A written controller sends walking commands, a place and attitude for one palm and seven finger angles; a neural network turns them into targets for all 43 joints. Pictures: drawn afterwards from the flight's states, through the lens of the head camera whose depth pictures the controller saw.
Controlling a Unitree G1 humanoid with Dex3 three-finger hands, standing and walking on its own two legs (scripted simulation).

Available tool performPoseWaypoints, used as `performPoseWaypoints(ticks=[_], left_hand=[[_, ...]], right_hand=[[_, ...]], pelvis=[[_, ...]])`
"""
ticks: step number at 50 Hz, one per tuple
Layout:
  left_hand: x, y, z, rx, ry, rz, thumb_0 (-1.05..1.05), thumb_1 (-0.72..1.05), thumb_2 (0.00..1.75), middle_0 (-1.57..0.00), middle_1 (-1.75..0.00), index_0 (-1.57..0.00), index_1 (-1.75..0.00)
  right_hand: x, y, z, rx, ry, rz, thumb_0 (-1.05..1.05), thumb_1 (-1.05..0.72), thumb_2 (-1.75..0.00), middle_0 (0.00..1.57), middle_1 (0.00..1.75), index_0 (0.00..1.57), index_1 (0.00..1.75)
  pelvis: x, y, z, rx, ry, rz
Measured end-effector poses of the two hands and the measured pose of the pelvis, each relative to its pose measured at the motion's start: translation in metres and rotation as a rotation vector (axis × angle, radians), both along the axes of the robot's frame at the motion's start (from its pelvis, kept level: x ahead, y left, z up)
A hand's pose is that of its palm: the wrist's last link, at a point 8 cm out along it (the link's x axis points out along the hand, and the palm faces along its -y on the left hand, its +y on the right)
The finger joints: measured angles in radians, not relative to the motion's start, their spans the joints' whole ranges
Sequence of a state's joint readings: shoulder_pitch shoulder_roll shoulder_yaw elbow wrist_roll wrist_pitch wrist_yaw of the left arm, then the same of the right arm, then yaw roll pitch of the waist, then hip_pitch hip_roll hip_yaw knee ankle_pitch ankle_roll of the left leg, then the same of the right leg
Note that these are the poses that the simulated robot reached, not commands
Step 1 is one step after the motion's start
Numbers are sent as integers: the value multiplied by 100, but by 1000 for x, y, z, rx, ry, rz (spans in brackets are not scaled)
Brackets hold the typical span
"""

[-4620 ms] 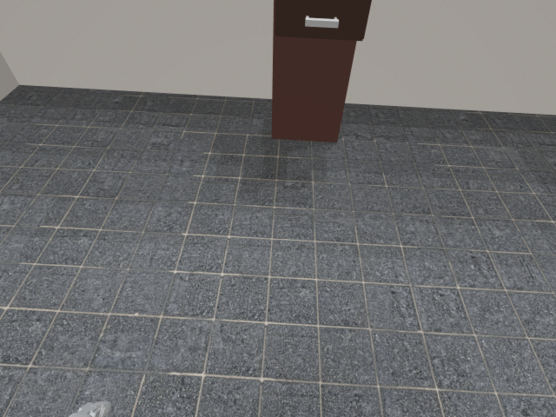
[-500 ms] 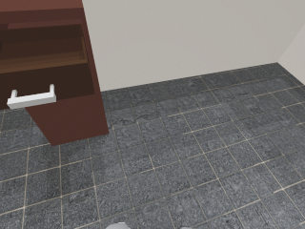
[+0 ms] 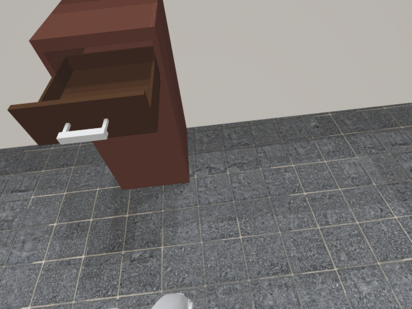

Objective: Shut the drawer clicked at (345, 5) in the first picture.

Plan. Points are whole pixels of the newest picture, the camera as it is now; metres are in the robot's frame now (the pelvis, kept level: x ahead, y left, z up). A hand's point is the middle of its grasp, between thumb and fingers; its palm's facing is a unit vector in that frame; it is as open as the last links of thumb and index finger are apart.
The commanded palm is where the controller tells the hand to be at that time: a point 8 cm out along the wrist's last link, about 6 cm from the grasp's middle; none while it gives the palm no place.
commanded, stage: take the last steps up to it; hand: left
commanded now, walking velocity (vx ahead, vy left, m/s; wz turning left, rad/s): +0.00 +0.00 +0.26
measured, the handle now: (84, 130) +0.54 +0.36 +0.02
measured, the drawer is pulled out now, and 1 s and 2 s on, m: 0.29 0.29 0.29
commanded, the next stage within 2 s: come to a stop and stand still in 1.10 s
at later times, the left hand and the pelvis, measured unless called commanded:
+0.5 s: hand out of the picture -0.04 +0.25 -0.17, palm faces +0.21 -0.95 -0.21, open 7.4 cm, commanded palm none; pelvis +0.03 +0.05 +0.00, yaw +8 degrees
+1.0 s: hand (121, 275) +0.22 +0.23 -0.16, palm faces +0.21 -0.95 -0.23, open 7.1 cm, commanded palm none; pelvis +0.19 +0.04 +0.00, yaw +10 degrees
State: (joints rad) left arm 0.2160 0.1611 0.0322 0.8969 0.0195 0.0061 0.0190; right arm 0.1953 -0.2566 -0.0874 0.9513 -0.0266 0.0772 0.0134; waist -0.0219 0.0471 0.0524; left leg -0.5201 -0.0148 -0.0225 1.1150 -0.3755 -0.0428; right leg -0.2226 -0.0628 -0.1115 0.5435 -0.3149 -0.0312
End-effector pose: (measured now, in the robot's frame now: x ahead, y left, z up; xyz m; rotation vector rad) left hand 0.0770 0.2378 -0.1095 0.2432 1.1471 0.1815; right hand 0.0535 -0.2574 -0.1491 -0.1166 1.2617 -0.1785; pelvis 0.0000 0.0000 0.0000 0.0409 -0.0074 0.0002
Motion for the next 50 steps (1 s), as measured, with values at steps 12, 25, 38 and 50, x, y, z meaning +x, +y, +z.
performPoseWaypoints(ticks=[12, 25, 38, 50], left_hand=[[-99, 8, -17, -48, 154, 186, 0, 91, 89, -20, -30, -21, -30], [-125, 57, -32, -108, 283, 274, 1, 91, 89, -20, -30, -20, -30], [83, 47, -28, -88, 29, 119, 0, 91, 90, -19, -30, -20, -30], [126, 40, -16, -61, 18, 202, -2, 95, 89, -20, -30, -21, -30]], right_hand=[[57, 22, 14, -26, -22, 193, 1, -91, -90, 19, 30, 20, 30], [69, 89, 24, -42, -63, 250, 1, -92, -90, 20, 30, 20, 30], [0, 74, -5, 15, 309, 86, 1, -91, -90, 20, 30, 20, 30], [149, 73, 1, 26, 154, 142, 1, -91, -90, 20, 30, 20, 30]], pelvis=[[-2, 5, 3, -8, 1, 94], [27, 52, 2, -41, -17, 145], [113, 44, -11, -11, -17, 136], [185, 38, 2, -39, -14, 172]])
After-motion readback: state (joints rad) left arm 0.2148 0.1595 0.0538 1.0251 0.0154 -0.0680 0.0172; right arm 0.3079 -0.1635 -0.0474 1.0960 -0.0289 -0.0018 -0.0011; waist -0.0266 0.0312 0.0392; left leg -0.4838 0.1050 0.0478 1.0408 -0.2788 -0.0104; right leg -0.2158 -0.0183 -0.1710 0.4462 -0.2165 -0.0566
